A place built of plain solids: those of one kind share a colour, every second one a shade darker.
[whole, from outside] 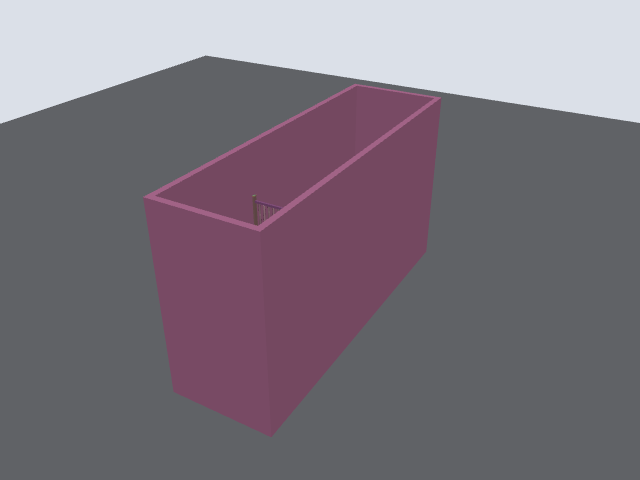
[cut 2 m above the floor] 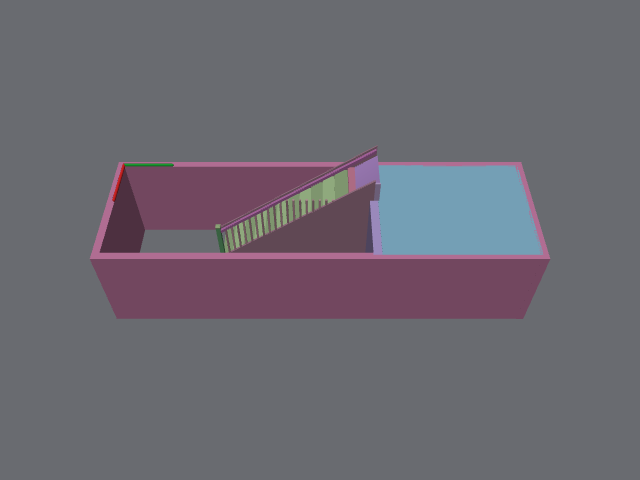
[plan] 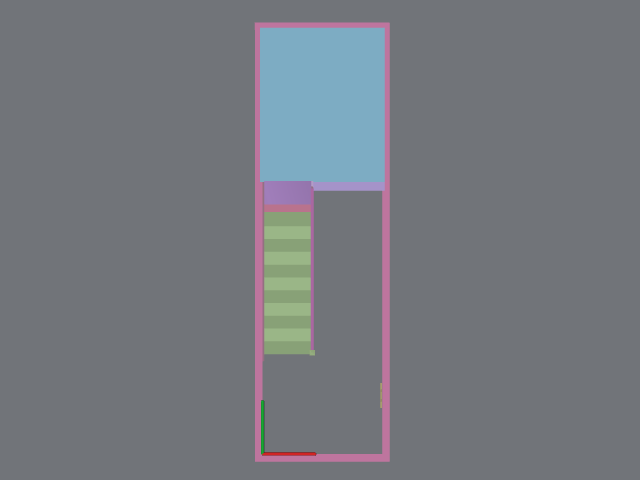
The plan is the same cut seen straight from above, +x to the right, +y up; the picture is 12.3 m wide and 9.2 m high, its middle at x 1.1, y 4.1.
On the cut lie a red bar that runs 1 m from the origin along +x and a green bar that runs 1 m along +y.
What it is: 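A row house's entrance hall, a dwelling of no particular year; the hall below, the landing 2.46 m above it, and between them a joiner's timber flight of 14 risers of about 0.175 m on goings of about 0.245 m, 0.90 m clear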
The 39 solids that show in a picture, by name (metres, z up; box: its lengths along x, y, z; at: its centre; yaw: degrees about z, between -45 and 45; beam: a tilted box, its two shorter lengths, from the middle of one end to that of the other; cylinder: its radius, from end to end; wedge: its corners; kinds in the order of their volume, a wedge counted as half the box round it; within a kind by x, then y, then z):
{
 "upper_1": {"box": [2.39, 2.96, 2.51], "at": [1.15, 6.69, 1.2]},
 "wall_1": {"box": [0.15, 8.42, 4.82], "at": [-0.07, 4.06, 2.36]},
 "wall_2": {"box": [2.59, 0.15, 4.82], "at": [1.15, -0.07, 2.36]},
 "wall_3": {"box": [2.59, 0.15, 4.82], "at": [1.15, 8.2, 2.36]},
 "wall_4": {"box": [0.15, 8.42, 4.82], "at": [2.37, 4.06, 2.36]},
 "carriage_1": {"wedge": [[0.03, 1.97, -0.05], [0.03, 1.97, 0.0], [0.03, 5.23, -0.05], [0.03, 5.23, 2.34], [0.94, 1.97, -0.05], [0.94, 1.97, 0.0], [0.94, 5.23, -0.05], [0.94, 5.23, 2.34]]},
 "upper_edge_1": {"box": [1.37, 0.17, 2.51], "at": [1.66, 5.13, 1.2]},
 "string_1": {"wedge": [[0.0, 1.78, -0.05], [0.0, 1.78, 0.14], [0.0, 5.21, -0.05], [0.0, 5.21, 2.6], [0.03, 1.78, -0.05], [0.03, 1.78, 0.14], [0.03, 5.21, -0.05], [0.03, 5.21, 2.6]]},
 "string_2": {"wedge": [[0.93, 1.94, -0.05], [0.93, 1.94, 0.25], [0.93, 5.13, -0.05], [0.93, 5.13, 2.54], [0.97, 1.94, -0.05], [0.97, 1.94, 0.25], [0.97, 5.13, -0.05], [0.97, 5.13, 2.54]]},
 "rail_1": {"wedge": [[0.92, 1.98, 1.02], [0.92, 1.98, 1.09], [0.92, 5.09, 3.26], [0.92, 5.09, 3.33], [0.98, 1.98, 1.02], [0.98, 1.98, 1.09], [0.98, 5.09, 3.26], [0.98, 5.09, 3.33]]},
 "rail_2": {"box": [1.27, 0.06, 0.06], "at": [1.62, 5.13, 3.37]},
 "tread_1": {"wedge": [[0.02, 1.91, 0.07], [0.02, 1.91, 0.17], [0.02, 2.22, 0.08], [0.02, 2.22, 0.18], [0.94, 1.91, 0.07], [0.94, 1.91, 0.17], [0.94, 2.22, 0.08], [0.94, 2.22, 0.18]]},
 "tread_2": {"wedge": [[0.02, 2.16, 0.25], [0.02, 2.16, 0.35], [0.02, 2.46, 0.25], [0.02, 2.46, 0.35], [0.94, 2.16, 0.25], [0.94, 2.16, 0.35], [0.94, 2.46, 0.25], [0.94, 2.46, 0.35]]},
 "tread_3": {"wedge": [[0.02, 2.4, 0.43], [0.02, 2.4, 0.53], [0.02, 2.7, 0.43], [0.02, 2.7, 0.53], [0.94, 2.4, 0.43], [0.94, 2.4, 0.53], [0.94, 2.7, 0.43], [0.94, 2.7, 0.53]]},
 "tread_4": {"wedge": [[0.02, 2.65, 0.6], [0.02, 2.65, 0.7], [0.02, 2.95, 0.61], [0.02, 2.95, 0.71], [0.94, 2.65, 0.6], [0.94, 2.65, 0.7], [0.94, 2.95, 0.61], [0.94, 2.95, 0.71]]},
 "tread_5": {"wedge": [[0.02, 2.89, 0.78], [0.02, 2.89, 0.88], [0.02, 3.19, 0.78], [0.02, 3.19, 0.88], [0.94, 2.89, 0.78], [0.94, 2.89, 0.88], [0.94, 3.19, 0.78], [0.94, 3.19, 0.88]]},
 "tread_6": {"wedge": [[0.02, 3.14, 0.96], [0.02, 3.14, 1.06], [0.02, 3.44, 0.96], [0.02, 3.44, 1.06], [0.94, 3.14, 0.95], [0.94, 3.14, 1.05], [0.94, 3.44, 0.96], [0.94, 3.44, 1.06]]},
 "tread_7": {"wedge": [[0.02, 3.38, 1.13], [0.02, 3.38, 1.23], [0.02, 3.68, 1.13], [0.02, 3.68, 1.23], [0.94, 3.38, 1.13], [0.94, 3.38, 1.23], [0.94, 3.68, 1.13], [0.94, 3.68, 1.23]]},
 "tread_8": {"wedge": [[0.02, 3.63, 1.31], [0.02, 3.63, 1.41], [0.02, 3.93, 1.31], [0.02, 3.93, 1.41], [0.94, 3.63, 1.31], [0.94, 3.63, 1.41], [0.94, 3.93, 1.31], [0.94, 3.93, 1.41]]},
 "tread_9": {"wedge": [[0.02, 3.87, 1.48], [0.02, 3.87, 1.58], [0.02, 4.17, 1.48], [0.02, 4.17, 1.58], [0.94, 3.87, 1.48], [0.94, 3.87, 1.58], [0.94, 4.17, 1.48], [0.94, 4.17, 1.58]]},
 "tread_10": {"wedge": [[0.02, 4.12, 1.66], [0.02, 4.12, 1.76], [0.02, 4.42, 1.66], [0.02, 4.42, 1.76], [0.94, 4.12, 1.66], [0.94, 4.12, 1.76], [0.94, 4.42, 1.66], [0.94, 4.42, 1.76]]},
 "tread_11": {"wedge": [[0.02, 4.36, 1.83], [0.02, 4.36, 1.93], [0.02, 4.66, 1.84], [0.02, 4.66, 1.94], [0.94, 4.36, 1.83], [0.94, 4.36, 1.93], [0.94, 4.66, 1.84], [0.94, 4.66, 1.94]]},
 "riser_1": {"wedge": [[0.02, 4.63, 1.91], [0.02, 4.63, 2.02], [0.02, 4.91, 1.99], [0.02, 4.91, 2.02], [0.94, 4.63, 1.91], [0.94, 4.63, 2.02], [0.94, 4.91, 1.99], [0.94, 4.91, 2.02]]},
 "bal_1": {"cylinder": 0.021, "from": [0.95, 2.09, 0.34], "to": [0.95, 2.09, 1.12]},
 "bal_2": {"cylinder": 0.021, "from": [0.95, 2.22, 0.44], "to": [0.95, 2.22, 1.22]},
 "bal_3": {"cylinder": 0.021, "from": [0.95, 2.36, 0.53], "to": [0.95, 2.36, 1.31]},
 "bal_4": {"cylinder": 0.021, "from": [0.95, 2.49, 0.63], "to": [0.95, 2.49, 1.4]},
 "bal_5": {"cylinder": 0.021, "from": [0.95, 2.62, 0.72], "to": [0.95, 2.62, 1.5]},
 "bal_6": {"cylinder": 0.021, "from": [0.95, 2.75, 0.81], "to": [0.95, 2.75, 1.59]},
 "bal_7": {"cylinder": 0.021, "from": [0.95, 2.88, 0.91], "to": [0.95, 2.88, 1.69]},
 "bal_8": {"cylinder": 0.021, "from": [0.95, 3.01, 1.0], "to": [0.95, 3.01, 1.78]},
 "bal_9": {"cylinder": 0.021, "from": [0.95, 3.14, 1.1], "to": [0.95, 3.14, 1.87]},
 "bal_10": {"cylinder": 0.021, "from": [0.95, 3.27, 1.19], "to": [0.95, 3.27, 1.97]},
 "bal_11": {"cylinder": 0.021, "from": [0.95, 3.4, 1.28], "to": [0.95, 3.4, 2.06]},
 "bal_12": {"cylinder": 0.021, "from": [0.95, 3.53, 1.38], "to": [0.95, 3.53, 2.16]},
 "bal_13": {"cylinder": 0.021, "from": [0.95, 3.66, 1.47], "to": [0.95, 3.66, 2.25]},
 "newel_foot_1": {"box": [0.09, 0.09, 1.24], "at": [0.95, 1.94, 0.57]},
 "apron_1": {"wedge": [[0.93, 5.13, -0.05], [0.93, 5.13, 2.46], [0.93, 5.23, -0.05], [0.93, 5.23, 2.46], [0.97, 5.13, -0.05], [0.97, 5.13, 2.46], [0.97, 5.23, -0.05], [0.97, 5.23, 2.46]]},
 "newel_1": {"box": [0.046, 0.09, 1.09], "at": [2.27, 5.13, 2.95]}
}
